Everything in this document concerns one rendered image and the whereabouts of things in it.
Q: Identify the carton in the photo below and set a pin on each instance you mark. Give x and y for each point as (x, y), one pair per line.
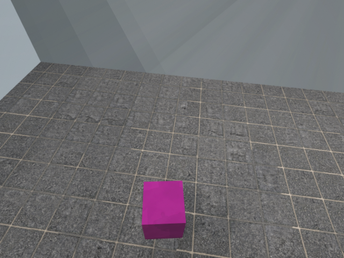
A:
(163, 211)

